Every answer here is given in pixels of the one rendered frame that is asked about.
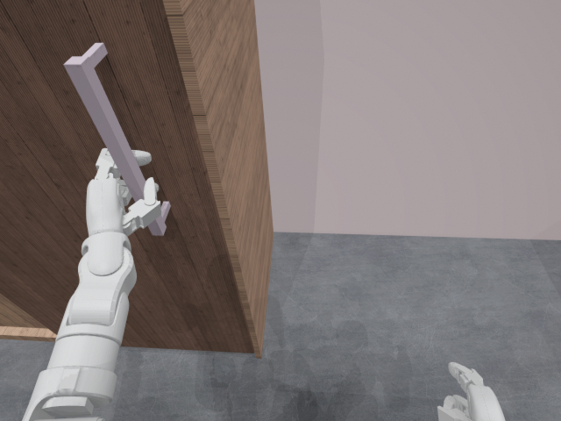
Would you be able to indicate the handle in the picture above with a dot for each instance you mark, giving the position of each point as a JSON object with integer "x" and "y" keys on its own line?
{"x": 83, "y": 75}

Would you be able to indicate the robot left hand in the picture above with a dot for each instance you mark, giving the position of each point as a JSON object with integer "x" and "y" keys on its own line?
{"x": 107, "y": 196}

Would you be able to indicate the robot right hand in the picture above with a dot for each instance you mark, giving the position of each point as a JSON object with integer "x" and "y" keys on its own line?
{"x": 481, "y": 403}

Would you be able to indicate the wardrobe door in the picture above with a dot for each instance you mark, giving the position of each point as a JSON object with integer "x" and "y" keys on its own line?
{"x": 12, "y": 315}
{"x": 186, "y": 294}

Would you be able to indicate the robot left forearm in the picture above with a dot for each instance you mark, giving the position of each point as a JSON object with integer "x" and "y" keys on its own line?
{"x": 80, "y": 374}

